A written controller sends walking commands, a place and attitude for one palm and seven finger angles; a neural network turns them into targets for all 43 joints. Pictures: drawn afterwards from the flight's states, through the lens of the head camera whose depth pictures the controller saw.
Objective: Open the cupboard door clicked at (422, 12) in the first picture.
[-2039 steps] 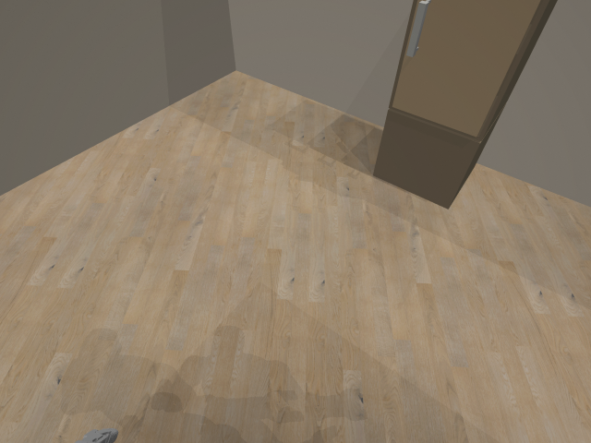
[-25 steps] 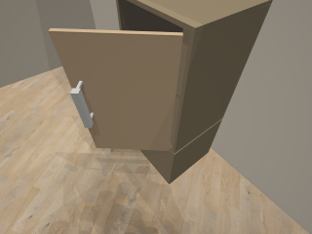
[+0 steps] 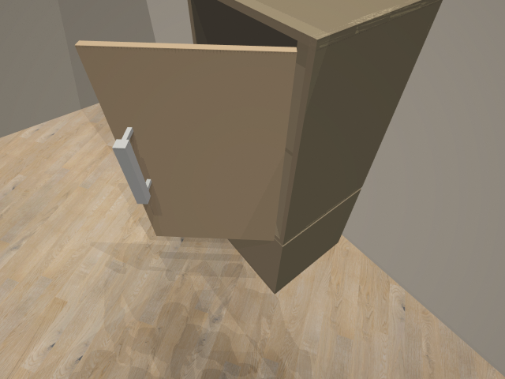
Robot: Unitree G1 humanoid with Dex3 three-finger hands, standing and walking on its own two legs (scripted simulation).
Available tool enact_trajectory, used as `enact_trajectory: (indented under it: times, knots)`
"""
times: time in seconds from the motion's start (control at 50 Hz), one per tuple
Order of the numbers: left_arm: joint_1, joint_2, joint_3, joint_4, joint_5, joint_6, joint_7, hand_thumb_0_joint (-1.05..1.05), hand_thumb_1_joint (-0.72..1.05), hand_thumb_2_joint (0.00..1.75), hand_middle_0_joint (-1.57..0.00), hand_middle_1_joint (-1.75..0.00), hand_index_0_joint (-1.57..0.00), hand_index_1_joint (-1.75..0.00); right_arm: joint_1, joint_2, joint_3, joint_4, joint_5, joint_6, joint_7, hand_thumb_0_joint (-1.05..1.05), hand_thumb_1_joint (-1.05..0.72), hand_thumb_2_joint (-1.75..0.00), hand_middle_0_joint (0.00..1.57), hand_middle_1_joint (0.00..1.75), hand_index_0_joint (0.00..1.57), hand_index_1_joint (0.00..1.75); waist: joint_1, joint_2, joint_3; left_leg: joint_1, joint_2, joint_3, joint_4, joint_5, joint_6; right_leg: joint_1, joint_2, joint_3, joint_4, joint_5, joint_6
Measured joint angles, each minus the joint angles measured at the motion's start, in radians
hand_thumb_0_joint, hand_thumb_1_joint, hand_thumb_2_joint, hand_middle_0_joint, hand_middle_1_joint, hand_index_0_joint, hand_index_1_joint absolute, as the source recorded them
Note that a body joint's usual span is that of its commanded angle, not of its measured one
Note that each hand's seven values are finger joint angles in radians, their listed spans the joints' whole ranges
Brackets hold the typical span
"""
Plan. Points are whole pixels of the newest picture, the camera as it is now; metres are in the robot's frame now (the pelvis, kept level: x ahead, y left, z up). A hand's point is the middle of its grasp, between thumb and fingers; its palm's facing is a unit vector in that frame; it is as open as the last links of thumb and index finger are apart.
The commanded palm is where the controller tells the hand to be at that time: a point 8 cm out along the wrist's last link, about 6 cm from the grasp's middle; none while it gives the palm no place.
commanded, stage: raise the hand with hooked fingers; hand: left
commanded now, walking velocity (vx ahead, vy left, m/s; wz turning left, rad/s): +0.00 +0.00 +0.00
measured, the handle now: (136, 167) +0.52 +0.30 -0.01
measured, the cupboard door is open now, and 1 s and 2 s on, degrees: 49 49 49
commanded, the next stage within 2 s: none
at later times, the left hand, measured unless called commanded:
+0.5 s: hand (121, 376) +0.13 +0.21 -0.05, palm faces +0.10 -0.99 -0.04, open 9.2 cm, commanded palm +0.13 +0.26 -0.05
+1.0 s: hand (97, 330) +0.19 +0.26 -0.03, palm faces +0.02 -1.00 -0.05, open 12.3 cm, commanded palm +0.17 +0.32 -0.02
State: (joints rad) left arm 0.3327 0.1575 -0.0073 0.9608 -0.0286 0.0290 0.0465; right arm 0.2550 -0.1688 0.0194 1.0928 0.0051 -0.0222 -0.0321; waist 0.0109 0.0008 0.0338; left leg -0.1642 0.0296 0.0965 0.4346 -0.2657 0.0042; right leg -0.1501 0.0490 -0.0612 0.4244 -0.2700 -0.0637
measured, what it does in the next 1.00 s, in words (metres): lowers itself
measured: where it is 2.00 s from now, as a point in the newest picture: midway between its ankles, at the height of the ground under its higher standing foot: outside the picture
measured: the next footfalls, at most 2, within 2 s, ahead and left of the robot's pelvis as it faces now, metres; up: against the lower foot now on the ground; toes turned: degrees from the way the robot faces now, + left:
none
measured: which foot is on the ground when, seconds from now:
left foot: down 0.00-1.00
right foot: down 0.00-1.00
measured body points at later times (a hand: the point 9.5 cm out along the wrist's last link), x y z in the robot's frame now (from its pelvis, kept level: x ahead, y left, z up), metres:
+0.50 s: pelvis -0.05 +0.00 -0.09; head +0.00 +0.02 +0.35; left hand +0.12 +0.26 -0.05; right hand +0.20 -0.21 -0.13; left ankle -0.02 +0.12 -0.74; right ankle -0.03 -0.07 -0.74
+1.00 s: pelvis -0.05 +0.03 -0.07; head +0.01 +0.05 +0.38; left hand +0.18 +0.31 -0.02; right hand +0.11 -0.22 -0.15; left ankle -0.02 +0.12 -0.74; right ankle -0.03 -0.07 -0.74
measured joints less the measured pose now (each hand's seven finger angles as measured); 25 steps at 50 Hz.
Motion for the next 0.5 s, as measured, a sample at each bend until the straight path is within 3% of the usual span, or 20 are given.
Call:
enact_trajectory:
  times: [0.02, 0.04, 0.08, 0.12, 0.18, 0.24, 0.28, 0.34, 0.42, 0.5]
  knots:
    - [0.059, 0.01, 0.012, -0.182, -0.031, 0.023, 0.009, 0.02, 0.93, 0.9, -0.2, -0.31, -0.21, -0.3, 0.027, -0.007, 0.002, -0.054, 0.009, -0.038, -0.013, 0.0, -0.91, -0.9, 0.2, 0.3, 0.2, 0.3, 0.006, 0.0, 0.002, -0.003, -0.004, 0.001, 0.003, -0.001, -0.001, -0.011, -0.004, 0.003, 0.02, -0.007, -0.001]
    - [0.108, 0.019, 0.012, -0.341, -0.055, 0.004, 0.027, 0.03, 0.94, 0.9, -0.21, -0.31, -0.21, -0.3, 0.052, -0.015, -0.002, -0.101, 0.019, -0.084, -0.025, 0.01, -0.92, -0.9, 0.2, 0.3, 0.2, 0.3, 0.008, 0.003, -0.005, -0.011, -0.012, 0.0, 0.008, 0.001, -0.001, -0.024, -0.012, 0.002, 0.041, -0.018, -0.001]
    - [0.14, 0.024, 0.018, -0.563, -0.104, -0.052, 0.043, 0.03, 0.93, 0.89, -0.21, -0.32, -0.21, -0.31, 0.071, -0.041, -0.011, -0.177, 0.034, -0.157, -0.039, 0.01, -0.91, -0.9, 0.2, 0.3, 0.2, 0.3, -0.008, 0.023, -0.024, -0.048, -0.027, -0.02, 0.042, -0.004, 0.006, -0.054, -0.03, -0.019, 0.082, -0.04, 0.004]
    - [0.101, 0.02, 0.041, -0.673, -0.136, -0.148, 0.02, 0.03, 0.91, 0.88, -0.21, -0.33, -0.21, -0.33, 0.053, -0.069, -0.021, -0.24, 0.025, -0.201, -0.039, 0.01, -0.91, -0.9, 0.2, 0.3, 0.2, 0.3, -0.031, 0.038, -0.056, -0.13, -0.038, -0.041, 0.11, -0.02, 0.013, -0.127, -0.046, -0.042, 0.147, -0.065, 0.009]
    - [0.004, 0.008, 0.089, -0.711, -0.172, -0.343, -0.079, 0.02, 0.85, 0.86, -0.2, -0.36, -0.21, -0.35, -0.004, -0.094, -0.042, -0.331, 0.008, -0.237, -0.016, 0.01, -0.91, -0.9, 0.2, 0.3, 0.2, 0.3, -0.033, 0.03, -0.116, -0.297, -0.039, -0.036, 0.252, -0.064, 0.013, -0.299, -0.058, -0.04, 0.299, -0.114, 0.006]
    - [-0.039, -0.004, 0.118, -0.717, -0.208, -0.544, -0.241, 0.01, 0.79, 0.84, -0.21, -0.4, -0.21, -0.39, -0.067, -0.104, -0.064, -0.417, 0.004, -0.251, 0.016, 0.01, -0.91, -0.9, 0.2, 0.3, 0.2, 0.3, -0.021, -0.005, -0.164, -0.459, -0.03, -0.023, 0.41, -0.124, 0.01, -0.472, -0.058, -0.023, 0.465, -0.169, -0.006]
    - [-0.04, -0.003, 0.129, -0.716, -0.217, -0.619, -0.346, 0.01, 0.74, 0.82, -0.21, -0.42, -0.21, -0.42, -0.1, -0.112, -0.075, -0.476, 0.008, -0.245, 0.03, 0.01, -0.91, -0.9, 0.2, 0.3, 0.2, 0.3, -0.011, -0.024, -0.179, -0.546, -0.025, -0.023, 0.508, -0.146, 0.007, -0.562, -0.055, -0.016, 0.566, -0.206, -0.011]
    - [-0.006, 0.007, 0.138, -0.729, -0.238, -0.591, -0.413, 0.01, 0.67, 0.8, -0.22, -0.46, -0.22, -0.46, -0.129, -0.119, -0.082, -0.556, 0.021, -0.214, 0.022, 0.01, -0.91, -0.9, 0.2, 0.3, 0.2, 0.3, 0.004, -0.042, -0.183, -0.63, -0.022, -0.029, 0.623, -0.208, 0.009, -0.641, -0.055, -0.019, 0.67, -0.249, -0.01]
    - [0.06, 0.024, 0.161, -0.792, -0.242, -0.514, -0.372, 0.01, 0.57, 0.76, -0.23, -0.52, -0.23, -0.52, -0.132, -0.108, -0.072, -0.614, 0.024, -0.194, 0.001, 0.01, -0.91, -0.9, 0.19, 0.3, 0.2, 0.3, 0.023, -0.031, -0.172, -0.69, -0.012, -0.061, 0.706, -0.239, 0.007, -0.675, -0.048, -0.051, 0.719, -0.271, -0.017]
    - [0.076, 0.057, 0.173, -0.888, -0.236, -0.522, -0.342, 0.01, 0.47, 0.72, -0.23, -0.58, -0.24, -0.58, -0.109, -0.082, -0.032, -0.604, 0.013, -0.198, -0.015, 0.01, -0.91, -0.9, 0.19, 0.3, 0.2, 0.3, 0.034, -0.011, -0.163, -0.727, -0.006, -0.096, 0.741, -0.246, 0.008, -0.686, -0.041, -0.086, 0.719, -0.268, -0.016]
